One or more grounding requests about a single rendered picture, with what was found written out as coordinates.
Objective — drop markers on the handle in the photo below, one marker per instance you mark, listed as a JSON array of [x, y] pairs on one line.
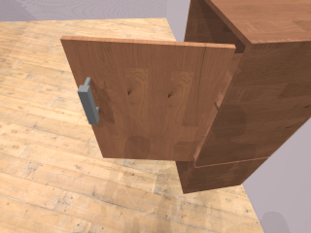
[[88, 103]]

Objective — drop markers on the cupboard door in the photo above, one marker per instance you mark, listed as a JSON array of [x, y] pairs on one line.
[[154, 97]]

